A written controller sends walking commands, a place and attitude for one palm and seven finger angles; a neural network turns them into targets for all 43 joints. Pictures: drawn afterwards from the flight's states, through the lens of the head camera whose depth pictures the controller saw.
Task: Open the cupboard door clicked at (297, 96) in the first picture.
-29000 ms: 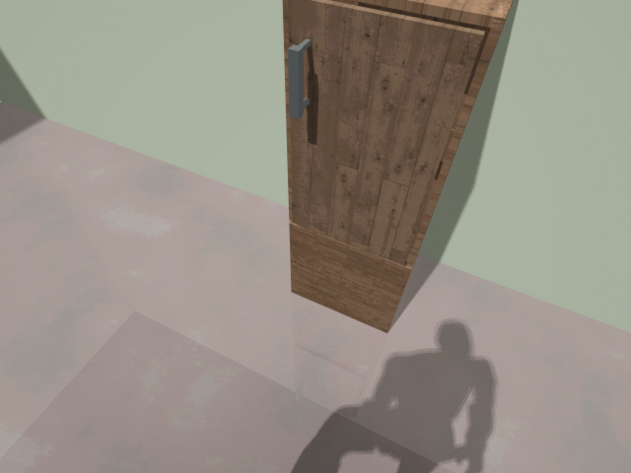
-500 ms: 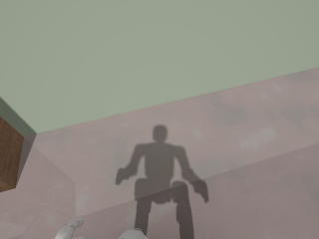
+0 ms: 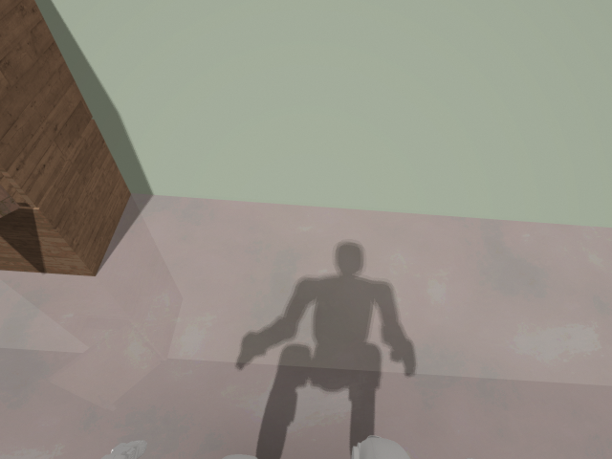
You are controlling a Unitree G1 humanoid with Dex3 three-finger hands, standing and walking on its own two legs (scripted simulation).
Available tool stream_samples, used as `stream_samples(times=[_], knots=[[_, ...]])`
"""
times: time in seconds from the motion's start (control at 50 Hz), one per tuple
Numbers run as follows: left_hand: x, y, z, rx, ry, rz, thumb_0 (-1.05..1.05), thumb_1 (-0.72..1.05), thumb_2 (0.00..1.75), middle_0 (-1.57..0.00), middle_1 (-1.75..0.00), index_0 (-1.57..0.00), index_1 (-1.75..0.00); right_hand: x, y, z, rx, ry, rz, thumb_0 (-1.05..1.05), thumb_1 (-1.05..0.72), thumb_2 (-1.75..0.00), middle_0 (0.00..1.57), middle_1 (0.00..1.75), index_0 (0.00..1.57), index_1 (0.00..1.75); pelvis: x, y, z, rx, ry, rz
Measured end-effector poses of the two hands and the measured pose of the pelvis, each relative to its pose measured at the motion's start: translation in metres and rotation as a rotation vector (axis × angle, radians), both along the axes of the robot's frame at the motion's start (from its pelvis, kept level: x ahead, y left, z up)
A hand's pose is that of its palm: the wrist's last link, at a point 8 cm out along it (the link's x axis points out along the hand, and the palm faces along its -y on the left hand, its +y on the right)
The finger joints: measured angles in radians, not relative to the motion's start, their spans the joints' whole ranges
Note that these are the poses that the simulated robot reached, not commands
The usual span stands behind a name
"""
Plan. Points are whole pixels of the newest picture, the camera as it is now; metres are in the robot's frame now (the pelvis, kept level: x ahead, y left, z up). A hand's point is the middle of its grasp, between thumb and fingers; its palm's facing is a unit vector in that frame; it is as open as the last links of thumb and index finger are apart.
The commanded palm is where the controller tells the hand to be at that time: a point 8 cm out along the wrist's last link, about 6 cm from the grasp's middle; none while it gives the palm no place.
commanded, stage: turn to face it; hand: left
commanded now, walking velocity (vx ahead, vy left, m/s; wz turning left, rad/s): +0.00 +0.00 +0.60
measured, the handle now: out of the picture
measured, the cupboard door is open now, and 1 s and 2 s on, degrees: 49 49 49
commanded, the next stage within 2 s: take the last steps up to it in 1.28 s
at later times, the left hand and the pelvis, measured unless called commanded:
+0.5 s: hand out of the picture -0.01 +0.18 -0.18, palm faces +0.33 -0.92 -0.19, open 7.4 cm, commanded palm none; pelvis +0.00 -0.02 -0.01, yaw +19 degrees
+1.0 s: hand out of the picture -0.02 +0.18 -0.15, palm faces +0.56 -0.78 -0.28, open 7.4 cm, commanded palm none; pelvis +0.01 -0.05 +0.00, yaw +36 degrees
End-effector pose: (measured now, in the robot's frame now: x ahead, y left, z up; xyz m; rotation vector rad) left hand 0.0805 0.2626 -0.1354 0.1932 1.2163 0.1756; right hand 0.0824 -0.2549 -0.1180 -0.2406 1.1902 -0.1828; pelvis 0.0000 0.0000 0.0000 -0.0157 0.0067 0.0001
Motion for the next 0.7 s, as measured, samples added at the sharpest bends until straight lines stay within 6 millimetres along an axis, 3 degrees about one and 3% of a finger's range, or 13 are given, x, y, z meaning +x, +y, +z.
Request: stream_samples(times=[0.14, 0.2, 0.3, 0.42, 0.5, 0.56, 0.7], knots=[[0.003, -0.017, 0.014, 0.053, -0.087, 0.041, 0.01, 0.91, 0.90, -0.20, -0.30, -0.19, -0.30, 0.003, -0.018, -0.022, 0.053, 0.038, 0.038, 0.00, -0.90, -0.90, 0.20, 0.30, 0.20, 0.30, 0.000, -0.026, -0.007, 0.019, 0.005, 0.079], [-0.010, -0.028, 0.018, 0.072, -0.095, 0.068, 0.01, 0.91, 0.90, -0.20, -0.30, -0.19, -0.30, 0.011, -0.028, -0.029, 0.065, 0.051, 0.061, 0.00, -0.90, -0.90, 0.20, 0.30, 0.20, 0.30, -0.001, -0.035, -0.009, 0.023, -0.004, 0.123], [-0.041, -0.045, 0.020, 0.041, -0.047, 0.141, 0.01, 0.91, 0.90, -0.20, -0.30, -0.20, -0.30, 0.030, -0.032, -0.020, 0.064, 0.067, 0.120, 0.00, -0.91, -0.90, 0.20, 0.30, 0.20, 0.30, 0.001, -0.039, 0.002, 0.041, -0.008, 0.195], [-0.080, -0.052, 0.006, -0.022, 0.000, 0.237, 0.01, 0.90, 0.90, -0.20, -0.30, -0.20, -0.30, 0.064, -0.011, -0.008, 0.041, 0.052, 0.237, 0.00, -0.91, -0.90, 0.19, 0.30, 0.19, 0.30, 0.001, -0.033, 0.003, 0.053, -0.004, 0.277], [-0.114, -0.038, -0.017, -0.055, 0.031, 0.324, 0.01, 0.90, 0.90, -0.20, -0.30, -0.20, -0.30, 0.093, 0.016, -0.008, 0.011, -0.013, 0.330, 0.00, -0.91, -0.90, 0.19, 0.30, 0.19, 0.30, -0.001, -0.017, -0.011, 0.027, -0.002, 0.333], [-0.132, -0.025, -0.024, -0.049, 0.073, 0.372, 0.01, 0.90, 0.90, -0.20, -0.30, -0.20, -0.30, 0.103, 0.033, -0.003, 0.000, -0.053, 0.378, 0.00, -0.91, -0.90, 0.20, 0.30, 0.19, 0.30, -0.005, -0.013, -0.014, 0.028, -0.008, 0.358], [-0.132, -0.005, -0.003, -0.003, 0.009, 0.443, 0.01, 0.91, 0.90, -0.20, -0.30, -0.19, -0.30, 0.099, 0.047, 0.003, -0.004, -0.022, 0.444, 0.00, -0.91, -0.90, 0.20, 0.30, 0.20, 0.30, -0.007, -0.014, -0.001, -0.002, -0.008, 0.433]])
